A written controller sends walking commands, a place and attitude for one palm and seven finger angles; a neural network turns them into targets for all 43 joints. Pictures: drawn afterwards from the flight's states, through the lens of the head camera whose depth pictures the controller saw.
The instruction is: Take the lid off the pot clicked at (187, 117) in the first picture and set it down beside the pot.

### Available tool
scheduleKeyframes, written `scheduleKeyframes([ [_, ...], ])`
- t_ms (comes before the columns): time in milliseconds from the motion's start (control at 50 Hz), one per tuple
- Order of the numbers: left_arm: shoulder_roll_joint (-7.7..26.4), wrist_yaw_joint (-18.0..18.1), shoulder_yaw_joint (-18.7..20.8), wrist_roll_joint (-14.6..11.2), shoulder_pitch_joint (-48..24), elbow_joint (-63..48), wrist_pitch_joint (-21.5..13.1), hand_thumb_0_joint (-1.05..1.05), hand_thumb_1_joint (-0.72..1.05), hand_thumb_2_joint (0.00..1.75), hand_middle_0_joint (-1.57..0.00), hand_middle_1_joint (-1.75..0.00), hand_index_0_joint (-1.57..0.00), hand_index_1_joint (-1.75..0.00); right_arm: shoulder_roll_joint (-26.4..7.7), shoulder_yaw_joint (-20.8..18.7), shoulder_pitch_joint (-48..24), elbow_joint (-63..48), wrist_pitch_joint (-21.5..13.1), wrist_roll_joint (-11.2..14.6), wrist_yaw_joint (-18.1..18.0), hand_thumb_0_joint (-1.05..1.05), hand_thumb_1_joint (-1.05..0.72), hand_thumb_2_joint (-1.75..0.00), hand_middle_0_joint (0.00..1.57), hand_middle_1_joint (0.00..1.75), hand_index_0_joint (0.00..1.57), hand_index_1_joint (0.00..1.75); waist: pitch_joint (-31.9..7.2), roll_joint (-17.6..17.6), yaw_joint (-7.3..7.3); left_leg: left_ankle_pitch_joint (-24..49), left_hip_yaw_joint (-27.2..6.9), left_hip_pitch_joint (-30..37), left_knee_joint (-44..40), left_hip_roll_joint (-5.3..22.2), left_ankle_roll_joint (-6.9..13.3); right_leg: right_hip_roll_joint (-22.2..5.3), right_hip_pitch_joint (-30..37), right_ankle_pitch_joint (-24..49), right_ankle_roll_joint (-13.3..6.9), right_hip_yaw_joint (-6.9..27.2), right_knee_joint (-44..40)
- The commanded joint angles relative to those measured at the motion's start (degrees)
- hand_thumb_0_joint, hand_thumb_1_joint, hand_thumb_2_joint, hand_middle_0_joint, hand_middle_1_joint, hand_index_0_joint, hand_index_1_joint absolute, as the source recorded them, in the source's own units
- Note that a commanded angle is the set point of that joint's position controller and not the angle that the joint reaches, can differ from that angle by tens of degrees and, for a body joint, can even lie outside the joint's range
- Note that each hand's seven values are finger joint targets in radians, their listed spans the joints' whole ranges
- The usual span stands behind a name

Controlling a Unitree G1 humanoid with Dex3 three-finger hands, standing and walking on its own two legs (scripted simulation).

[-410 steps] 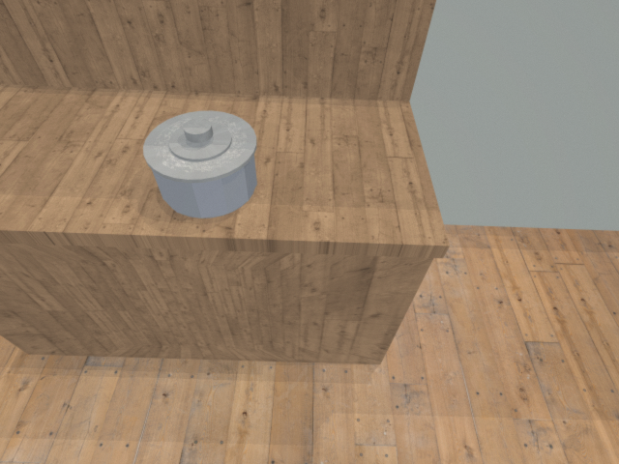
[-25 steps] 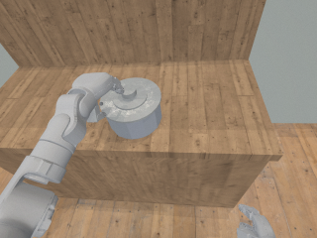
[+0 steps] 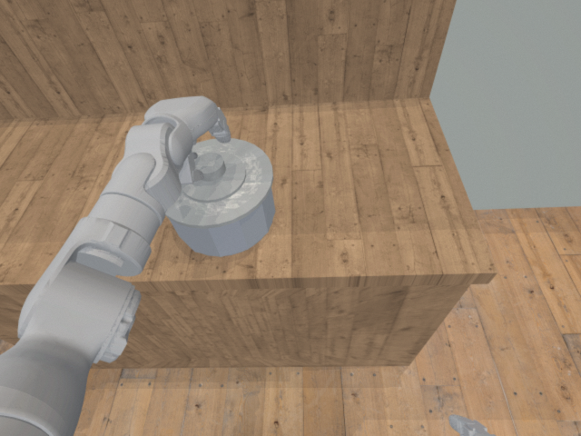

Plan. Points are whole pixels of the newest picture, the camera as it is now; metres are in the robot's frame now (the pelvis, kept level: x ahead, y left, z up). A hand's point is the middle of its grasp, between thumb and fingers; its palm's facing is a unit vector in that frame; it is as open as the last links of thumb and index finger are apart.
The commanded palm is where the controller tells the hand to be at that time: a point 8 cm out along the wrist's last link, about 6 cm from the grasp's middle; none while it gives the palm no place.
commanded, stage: move the open hand above the knob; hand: left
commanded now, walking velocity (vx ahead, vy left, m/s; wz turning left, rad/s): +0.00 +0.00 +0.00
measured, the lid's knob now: (210, 166) +0.52 +0.12 +0.07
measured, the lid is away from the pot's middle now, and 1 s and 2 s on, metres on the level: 0.00 0.00 0.00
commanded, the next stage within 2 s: lower the open fingers around the knob in 0.74 s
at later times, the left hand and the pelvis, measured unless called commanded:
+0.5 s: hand (190, 150) +0.48 +0.13 +0.13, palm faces -0.31 -0.05 -0.95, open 10.2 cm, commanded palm +0.48 +0.13 +0.20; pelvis +0.01 +0.01 +0.00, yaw -1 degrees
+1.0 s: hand (198, 156) +0.48 +0.12 +0.13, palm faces -0.34 -0.04 -0.94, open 10.2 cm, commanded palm +0.47 +0.12 +0.19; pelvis +0.00 +0.01 +0.00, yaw -1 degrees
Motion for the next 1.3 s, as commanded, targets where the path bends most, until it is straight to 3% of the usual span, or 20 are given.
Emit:
scheduleKeyframes([
  [0, 14.01, 3.04, 6.59, 1.57, -33.19, -9.25, -0.2, 0.0, -0.32, 1.44, -0.82, -0.08, -0.82, -0.08, -7.05, -2.83, 0.3, -6.03, -2.47, -0.32, -0.41, 0.0, -0.9, -0.9, 0.2, 0.3, 0.2, 0.3, -26.54, -6.49, -0.9, 19.27, 0.1, 19.87, 1.61, -3.02, 4.29, 3.27, 1.05, 31.06, -1.91, -1.48, -3.03],
  [140, 13.57, 3.53, 6.63, 2.26, -30.66, -4.39, 0.27, 0.0, -0.32, 1.44, -0.82, -0.08, -0.82, -0.08, -7.27, -2.9, 1.21, -6.01, -2.47, -0.21, -0.42, 0.0, -0.9, -0.9, 0.2, 0.3, 0.2, 0.3, -24.96, -6.92, -0.68, 19.1, 0.46, 18.4, 1.14, -2.59, 4.14, 3.42, 0.14, 30.03, -1.85, -1.74, -3.27],
  [240, 17.55, 4.04, 9.6, 2.72, -32.87, -7.85, -0.64, 0.0, -0.32, 1.44, -0.82, -0.08, -0.82, -0.08, -7.27, -3.23, 2.01, -6.11, -3.19, -0.4, -0.86, 0.0, -0.9, -0.9, 0.2, 0.3, 0.2, 0.3, -28.16, -5.69, -0.4, 21.79, 0.13, 20.77, 1.48, -2.32, 4.48, 3.47, 1.26, 31.59, -1.88, -1.5, -3.21],
  [280, 12.25, 3.52, 5.87, 2.22, -30.65, -5.02, -0.26, 0.0, -0.32, 1.44, -0.82, -0.08, -0.82, -0.08, -6.85, -3.45, 2.26, -5.88, -3.19, -0.21, -0.7, 0.0, -0.9, -0.9, 0.2, 0.3, 0.2, 0.3, -25.59, -7.18, -1.24, 22.34, 0.14, 20.14, 1.82, -2.26, 4.49, 3.67, -0.75, 30.77, -1.83, -1.89, -3.64],
  [340, 13.84, 3.55, 6.87, 2.06, -31.87, -7.33, -0.41, 0.0, -0.32, 1.44, -0.82, -0.08, -0.82, -0.08, -7.07, -3.4, 1.86, -6.04, -3.35, -0.24, -0.63, 0.0, -0.9, -0.9, 0.2, 0.3, 0.2, 0.3, -26.36, -4.93, -1.02, 21.06, -0.07, 21.92, 1.53, -2.2, 4.38, 3.71, -1.55, 28.93, -1.92, -1.97, -3.69],
  [380, 9.57, 3.01, 3.64, 1.61, -32.49, -7.99, -0.44, 0.0, -0.32, 1.44, -0.82, -0.08, -0.82, -0.08, -6.62, -3.54, 1.71, -5.95, -3.28, -0.19, -0.47, 0.0, -0.9, -0.9, 0.2, 0.3, 0.2, 0.3, -25.78, -4.86, -1.67, 22.15, -0.17, 22.33, 1.96, -2.24, 4.42, 3.72, -2.9, 28.84, -1.98, -2.12, -3.86],
  [420, 14.57, 3.36, 7.62, 1.93, -31.56, -6.52, -0.45, 0.0, -0.32, 1.44, -0.82, -0.08, -0.82, -0.08, -7.15, -3.4, 2.08, -5.59, -3.23, -0.3, -0.63, 0.0, -0.9, -0.9, 0.2, 0.3, 0.2, 0.3, -25.82, -5.54, -1.08, 21.16, -0.42, 22.21, 1.74, -2.21, 4.42, 3.86, -2.1, 28.18, -2.03, -1.99, -3.79],
  [480, 10.67, 3.23, 4.27, 1.75, -32.54, -4.84, -0.07, 0.0, -0.32, 1.44, -0.82, -0.08, -0.82, -0.08, -6.9, -3.16, 1.78, -5.21, -2.96, -0.08, -0.79, 0.0, -0.9, -0.9, 0.2, 0.3, 0.2, 0.3, -23.56, -6.36, -1.8, 18.97, -0.04, 20.17, 1.41, -2.3, 4.22, 3.73, -3.47, 26.84, -2.08, -2.2, -4.14],
  [500, 12.42, 3.47, 5.3, 1.83, -33.92, -6.19, -0.01, 0.0, -0.32, 1.44, -0.82, -0.08, -0.82, -0.08, -7.15, -3.14, 1.71, -5.12, -2.9, -0.1, -0.79, 0.0, -0.9, -0.9, 0.2, 0.3, 0.2, 0.3, -24.36, -5.6, -1.79, 18.37, -0.12, 21.02, 1.19, -2.1, 4.13, 3.7, -3.38, 26.32, -2.02, -2.08, -4.13],
  [580, 8.62, 3.39, 2.48, 1.56, -36.16, -8.18, -0.62, 0.0, -0.32, 1.44, -0.82, -0.08, -0.82, -0.08, -6.43, -3.16, 1.51, -5.51, -3.39, -0.17, -0.7, 0.0, -0.9, -0.9, 0.2, 0.3, 0.2, 0.3, -26.42, -4.18, -2.2, 21.29, -1.14, 23.81, 1.84, -2.12, 4.03, 3.89, -4.84, 25.92, -2.3, -2.36, -3.79],
  [600, 10.54, 3.64, 4.36, 1.81, -35.22, -6.67, -0.32, 0.0, -0.32, 1.44, -0.82, -0.08, -0.82, -0.08, -6.76, -3.29, 1.95, -5.06, -3.31, -0.36, -0.63, 0.0, -0.9, -0.9, 0.2, 0.3, 0.2, 0.3, -26.13, -4.38, -1.92, 20.31, -1.13, 23.71, 1.86, -1.94, 3.95, 3.95, -5.03, 25.27, -2.24, -2.42, -3.8],
  [680, 9.41, 3.8, 3.93, 1.69, -32.74, -3.44, 0.54, 0.0, -0.32, 1.44, -0.82, -0.08, -0.82, -0.08, -6.71, -2.89, 1.24, -5.09, -2.82, -0.23, -0.42, 0.0, -0.9, -0.9, 0.2, 0.3, 0.2, 0.3, -24.36, -6.42, -1.63, 19.51, -0.5, 20.68, 1.65, -2.19, 3.83, 3.74, -4.06, 26.24, -2.32, -2.34, -3.7],
  [720, 10.98, 4.15, 4.87, 2.02, -34.82, -6.09, 0.58, 0.0, -0.32, 1.44, -0.82, -0.08, -0.82, -0.08, -6.61, -2.77, 0.8, -5.68, -2.84, -0.33, -0.36, 0.0, -0.9, -0.9, 0.2, 0.3, 0.2, 0.3, -26.31, -5.12, -1.05, 19.09, -0.64, 21.27, 1.41, -2.31, 3.81, 3.69, -2.8, 26.4, -2.32, -2.18, -3.43],
  [780, 8.13, 3.99, 2.94, 2.16, -35.19, -7.59, 0.27, 0.0, -0.32, 1.44, -0.82, -0.08, -0.82, -0.08, -6.15, -2.97, 0.53, -5.99, -2.96, -0.4, -0.32, 0.0, -0.9, -0.9, 0.2, 0.3, 0.2, 0.3, -27.37, -5.43, -1.43, 21.64, -1.09, 22.87, 1.99, -2.1, 3.87, 3.77, -3.47, 26.91, -2.42, -2.33, -3.29],
  [860, 10.4, 3.91, 4.7, 1.89, -31.96, -0.7, 2.6, 0.0, -0.32, 1.44, -0.82, -0.08, -0.82, -0.08, -6.88, -2.4, 0.75, -5.18, -2.39, 0.02, -0.45, 0.0, -0.9, -0.9, 0.2, 0.3, 0.2, 0.3, -22.56, -8.56, -1.03, 15.51, -0.36, 17.69, 0.52, -2.42, 3.78, 3.76, -2.53, 25.17, -2.13, -2.41, -3.83],
  [900, 11.67, 3.63, 5.16, 1.96, -34.44, -3.61, 2.23, 0.0, -0.32, 1.44, -0.82, -0.08, -0.82, -0.08, -7.09, -2.45, 0.36, -5.65, -2.52, -0.07, -0.74, 0.0, -0.9, -0.9, 0.2, 0.3, 0.2, 0.3, -24.06, -7.87, -1.25, 15.21, -0.06, 18.24, 0.57, -2.53, 4.03, 3.43, -1.47, 26.17, -2.09, -1.82, -4.03],
  [1000, 9.04, 2.85, 3.24, 1.85, -33.97, -4.95, 0.32, 0.0, -0.32, 1.44, -0.82, -0.08, -0.82, -0.08, -6.65, -2.84, 0.98, -5.96, -3.15, -0.2, -1.17, 0.0, -0.9, -0.9, 0.2, 0.3, 0.2, 0.3, -25.01, -6.49, -1.78, 16.74, -0.25, 20.6, 1.21, -2.55, 4.29, 3.65, -2.46, 26.31, -2.11, -1.75, -4.1],
  [1060, 10.02, 3.62, 4.07, 1.96, -32.05, -1.7, 0.11, 0.0, -0.32, 1.44, -0.82, -0.08, -0.82, -0.08, -6.97, -2.66, 1.99, -5.12, -2.95, -0.12, -1.41, 0.0, -0.9, -0.9, 0.2, 0.3, 0.2, 0.3, -22.93, -8.05, -1.73, 14.95, -0.07, 18.48, 0.54, -2.4, 4.2, 3.78, -2.94, 24.75, -2.04, -1.96, -4.22],
  [1100, 12.16, 4.28, 5.98, 2.11, -31.85, -3.27, -0.56, 0.0, -0.32, 1.44, -0.82, -0.08, -0.82, -0.08, -7.0, -2.83, 2.03, -5.45, -3.17, -0.3, -1.5, 0.0, -0.9, -0.9, 0.2, 0.3, 0.2, 0.3, -25.03, -7.64, -1.23, 16.16, 0.03, 18.94, 1.05, -2.45, 4.37, 3.62, -1.31, 26.43, -2.09, -1.52, -4.08],
  [1280, 7.18, 5.46, 2.49, 1.91, -30.86, -0.93, 0.53, 0.0, -0.32, 1.44, -0.82, -0.08, -0.82, -0.08, -7.04, -3.24, 2.19, -4.61, -2.73, -0.06, -1.25, 0.0, -0.9, -0.9, 0.2, 0.3, 0.2, 0.3, -23.6, -6.72, -2.16, 15.6, 0.58, 18.02, 1.59, -2.02, 4.2, 3.83, -3.74, 25.64, -2.07, -1.71, -4.04],
])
